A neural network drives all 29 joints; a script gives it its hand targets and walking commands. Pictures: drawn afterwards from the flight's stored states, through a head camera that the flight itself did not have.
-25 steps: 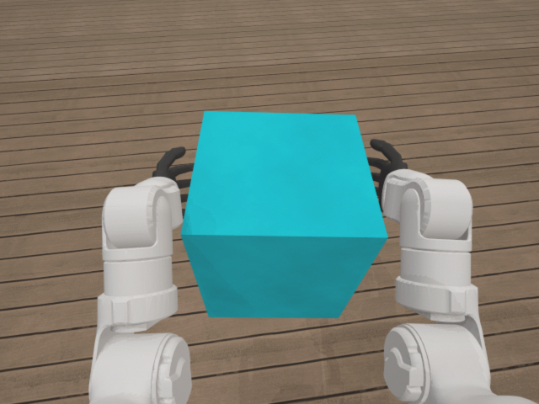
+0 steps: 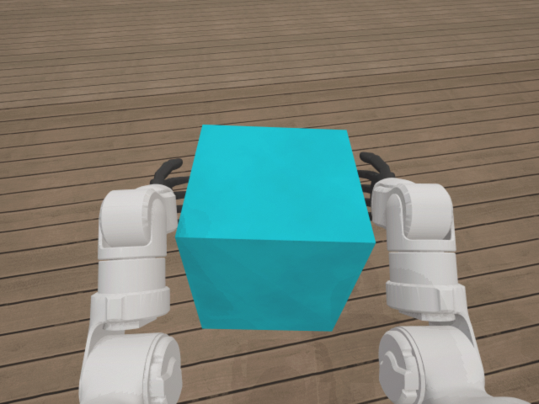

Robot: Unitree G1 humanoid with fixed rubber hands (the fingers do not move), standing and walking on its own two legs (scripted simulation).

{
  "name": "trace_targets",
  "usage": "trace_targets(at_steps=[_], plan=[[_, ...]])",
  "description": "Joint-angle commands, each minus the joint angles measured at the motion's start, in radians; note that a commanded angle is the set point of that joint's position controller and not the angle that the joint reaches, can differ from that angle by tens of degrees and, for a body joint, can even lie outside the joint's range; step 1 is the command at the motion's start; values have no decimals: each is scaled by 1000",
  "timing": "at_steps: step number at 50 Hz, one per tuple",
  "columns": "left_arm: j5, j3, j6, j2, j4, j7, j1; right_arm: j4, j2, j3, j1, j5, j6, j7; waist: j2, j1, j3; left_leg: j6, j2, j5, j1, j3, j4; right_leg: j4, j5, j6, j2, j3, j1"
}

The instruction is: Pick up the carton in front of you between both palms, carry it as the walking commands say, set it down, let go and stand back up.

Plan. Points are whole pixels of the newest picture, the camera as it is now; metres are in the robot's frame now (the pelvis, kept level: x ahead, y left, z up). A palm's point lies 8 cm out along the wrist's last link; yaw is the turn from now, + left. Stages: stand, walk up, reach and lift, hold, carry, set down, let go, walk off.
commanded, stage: carry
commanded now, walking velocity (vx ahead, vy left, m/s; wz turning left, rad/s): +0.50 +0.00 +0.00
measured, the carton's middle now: (271, 233) +0.37 -0.01 +0.07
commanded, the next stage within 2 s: none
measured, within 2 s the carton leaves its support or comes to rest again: neither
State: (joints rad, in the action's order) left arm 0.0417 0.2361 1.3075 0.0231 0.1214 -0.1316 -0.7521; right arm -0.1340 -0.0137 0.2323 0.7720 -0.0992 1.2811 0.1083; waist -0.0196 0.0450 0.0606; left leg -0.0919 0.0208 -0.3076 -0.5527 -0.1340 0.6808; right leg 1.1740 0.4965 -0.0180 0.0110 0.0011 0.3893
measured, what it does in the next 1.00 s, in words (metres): climbs: right foot, then left foot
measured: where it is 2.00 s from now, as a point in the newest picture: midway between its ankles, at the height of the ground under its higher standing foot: (257, 196)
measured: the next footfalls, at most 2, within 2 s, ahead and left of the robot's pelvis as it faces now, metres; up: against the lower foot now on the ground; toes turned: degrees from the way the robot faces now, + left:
right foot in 0.32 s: +0.33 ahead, -0.12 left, +0.02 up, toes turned -5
left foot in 0.72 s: +0.57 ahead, +0.09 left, +0.04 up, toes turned +6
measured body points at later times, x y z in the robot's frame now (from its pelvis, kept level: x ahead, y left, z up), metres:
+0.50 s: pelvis +0.26 -0.04 +0.04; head +0.29 -0.05 +0.48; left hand +0.63 +0.14 +0.17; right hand +0.66 -0.17 +0.17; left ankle +0.23 +0.07 -0.60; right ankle +0.29 -0.12 -0.69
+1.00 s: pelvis +0.54 +0.00 +0.06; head +0.58 +0.01 +0.51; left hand +0.93 +0.13 +0.21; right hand +0.91 -0.17 +0.21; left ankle +0.53 +0.09 -0.67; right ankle +0.60 -0.12 -0.60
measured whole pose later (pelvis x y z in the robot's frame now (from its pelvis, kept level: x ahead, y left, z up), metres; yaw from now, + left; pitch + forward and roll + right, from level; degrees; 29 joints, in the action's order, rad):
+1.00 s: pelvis +0.54 +0.00 +0.06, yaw +0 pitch +5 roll +0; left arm 0.07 0.26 1.34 -0.01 -0.03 -0.15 -0.78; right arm 0.02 0.00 0.26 0.77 -0.02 1.29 0.15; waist -0.01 0.07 -0.02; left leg -0.07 0.01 -0.37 -0.33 -0.10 0.53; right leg 1.08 0.38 -0.03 0.04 -0.04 0.73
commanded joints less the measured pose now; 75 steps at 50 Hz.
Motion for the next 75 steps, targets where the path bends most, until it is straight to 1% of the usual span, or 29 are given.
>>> trace_targets(at_steps=[1,6,9,12,13,14,15,16,18,20,26,31,33,34,35,36,38,40,43,50,53,54,55,56,59,65,72,74,75], plan=[[-392,-591,-43,-1080,-294,179,-857,316,-1133,-684,903,604,-16,-227,70,-12,468,-119,-277,228,610,411,-274,116,-102,-24,52,12,368],[-356,-616,-17,-1002,-310,149,-724,277,-1020,-628,694,545,20,-203,158,20,450,-138,-258,297,640,298,-278,-225,-135,-19,42,-49,333],[-337,-622,3,-970,-250,167,-694,205,-974,-616,640,489,41,-211,181,18,422,-107,-238,356,589,210,-260,-447,-220,-19,10,-101,213],[-344,-622,8,-979,-152,199,-697,115,-958,-618,613,455,47,-224,130,-44,438,-36,-180,552,462,81,-41,-663,-292,-36,-77,-219,-112],[-344,-613,4,-980,-99,211,-671,80,-958,-618,615,445,45,-227,64,-100,479,12,-148,533,291,50,128,-656,-291,-73,-13,-125,-344],[-339,-592,-4,-968,-62,219,-651,55,-969,-617,634,443,45,-232,-165,-135,540,68,-66,256,57,44,355,-684,-325,-156,208,240,-548],[-348,-590,-13,-982,-56,227,-671,47,-985,-610,654,443,38,-234,-345,-139,539,77,69,-179,-203,88,576,-761,-502,-280,326,539,-688],[-366,-596,-19,-1027,-70,236,-699,39,-998,-594,678,442,31,-233,-248,-133,517,58,24,-235,-289,146,695,-750,-552,-296,336,552,-700],[-425,-633,-39,-1103,-160,247,-813,79,-1064,-590,743,465,9,-226,-51,-143,460,56,-42,-181,-335,170,710,-707,-579,-243,286,415,-614],[-501,-675,-43,-1141,-249,250,-927,124,-1036,-558,746,428,2,-202,-38,-117,453,52,-63,-135,-292,171,629,-735,-475,-225,272,340,-535],[-546,-656,-26,-1109,-345,229,-908,168,-977,-553,659,369,21,-147,-100,-127,426,62,-75,-48,-263,98,339,-802,-418,-219,246,202,-509],[-471,-630,4,-1044,-186,233,-772,79,-919,-550,576,343,47,-160,-146,-115,375,47,-13,69,-27,-19,-8,-744,-651,-149,201,38,-409],[-442,-628,5,-1045,-105,241,-739,2,-925,-544,547,340,43,-178,-95,-20,445,18,67,109,322,-89,-132,-491,-884,-85,142,-85,-285],[-428,-623,1,-1041,-73,244,-749,-23,-931,-540,548,341,36,-191,-11,51,487,-28,-54,50,593,78,-145,-268,-713,-37,115,-98,-54],[-420,-617,-4,-1064,-62,249,-755,-38,-911,-539,574,353,26,-200,325,41,530,-139,-323,171,777,567,-208,-31,-170,20,-13,-79,221],[-421,-613,-10,-1075,-65,248,-793,-46,-947,-537,581,370,17,-210,379,61,537,-224,-348,337,862,746,-264,170,50,16,-94,-29,402],[-419,-584,-25,-1131,-111,236,-831,65,-1045,-597,687,449,-2,-227,132,39,506,-202,-323,409,797,605,-212,278,-6,-14,11,31,460],[-408,-580,-41,-1116,-180,212,-866,202,-1116,-644,849,539,-11,-236,39,4,468,-137,-295,359,677,463,-236,169,-78,-7,51,39,423],[-383,-572,-36,-1079,-257,165,-835,299,-1112,-654,894,602,-6,-222,103,-9,468,-114,-273,222,625,396,-276,57,-95,-17,43,-15,388],[-341,-600,10,-983,-216,164,-713,189,-983,-605,676,500,48,-211,178,18,418,-102,-242,334,577,219,-261,-458,-228,-19,11,-102,207],[-340,-595,15,-982,-111,195,-703,84,-970,-606,632,463,53,-224,111,-56,452,-27,-179,575,435,78,-5,-661,-287,-40,-77,-222,-162],[-338,-584,10,-980,-55,208,-668,48,-968,-604,642,455,51,-228,29,-116,495,26,-144,493,239,56,173,-653,-279,-83,14,-80,-403],[-333,-562,1,-965,-23,217,-658,18,-988,-603,649,450,50,-233,-238,-130,556,75,-43,138,-4,55,404,-684,-359,-176,257,326,-597],[-339,-560,-8,-987,-15,226,-672,9,-998,-592,676,451,41,-235,-356,-140,542,74,69,-202,-242,102,614,-760,-505,-290,327,562,-713],[-419,-613,-37,-1120,-122,250,-817,32,-1084,-566,747,463,6,-230,-36,-140,451,57,-50,-167,-334,169,696,-711,-562,-229,280,406,-596],[-549,-654,-47,-1172,-297,247,-947,134,-1038,-544,691,389,-2,-163,-80,-123,427,61,-74,-57,-305,101,496,-803,-375,-214,247,246,-510],[-490,-631,-6,-1064,-213,234,-811,103,-944,-557,620,359,36,-154,-138,-125,360,53,-34,92,-110,-6,39,-776,-634,-161,203,58,-451],[-462,-627,2,-1046,-137,238,-762,45,-932,-554,592,357,43,-166,-133,-70,402,29,46,111,139,-83,-90,-621,-910,-112,171,-43,-377],[-444,-619,4,-1038,-96,240,-748,2,-930,-545,566,353,43,-175,-90,8,468,5,54,102,385,-81,-137,-417,-956,-71,134,-104,-275]])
